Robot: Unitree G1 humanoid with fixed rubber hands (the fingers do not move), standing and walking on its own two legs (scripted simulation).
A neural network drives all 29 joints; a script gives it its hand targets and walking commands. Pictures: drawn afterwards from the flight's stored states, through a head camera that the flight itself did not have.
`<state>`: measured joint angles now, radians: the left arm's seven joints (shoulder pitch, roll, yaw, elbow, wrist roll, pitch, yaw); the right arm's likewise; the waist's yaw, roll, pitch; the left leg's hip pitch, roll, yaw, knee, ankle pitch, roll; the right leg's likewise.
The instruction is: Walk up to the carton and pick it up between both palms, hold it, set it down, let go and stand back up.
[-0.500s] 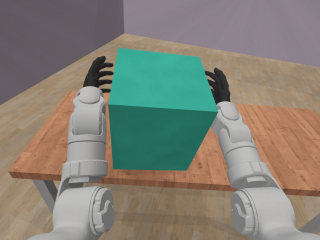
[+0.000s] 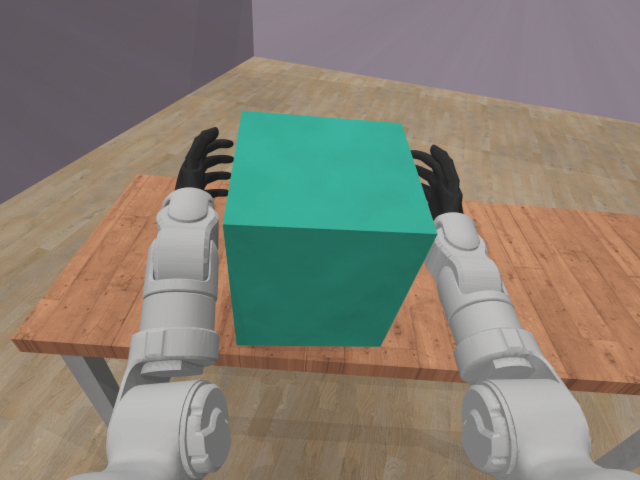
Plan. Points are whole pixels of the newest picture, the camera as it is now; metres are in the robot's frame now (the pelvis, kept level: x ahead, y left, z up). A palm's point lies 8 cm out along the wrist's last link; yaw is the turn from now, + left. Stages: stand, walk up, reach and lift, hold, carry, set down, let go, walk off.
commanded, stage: set down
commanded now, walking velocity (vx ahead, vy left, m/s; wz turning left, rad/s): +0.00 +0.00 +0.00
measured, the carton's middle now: (316, 237) +0.41 -0.03 +0.13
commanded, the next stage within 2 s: none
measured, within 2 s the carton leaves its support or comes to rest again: rests again in 1.16 s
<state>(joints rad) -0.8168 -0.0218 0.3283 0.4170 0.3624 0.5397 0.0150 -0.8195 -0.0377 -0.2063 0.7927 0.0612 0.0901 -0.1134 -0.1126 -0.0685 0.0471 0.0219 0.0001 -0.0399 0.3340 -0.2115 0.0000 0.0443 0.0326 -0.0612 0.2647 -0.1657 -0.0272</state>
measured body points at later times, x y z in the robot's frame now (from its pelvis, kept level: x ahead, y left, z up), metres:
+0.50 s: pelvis +0.00 +0.00 +0.00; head -0.03 +0.03 +0.45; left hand +0.42 +0.12 +0.18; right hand +0.39 -0.19 +0.17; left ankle -0.01 +0.12 -0.75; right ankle +0.00 -0.10 -0.75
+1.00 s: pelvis +0.00 +0.00 +0.00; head -0.01 +0.02 +0.45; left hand +0.43 +0.11 +0.14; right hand +0.40 -0.19 +0.14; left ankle -0.01 +0.12 -0.75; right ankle +0.00 -0.09 -0.75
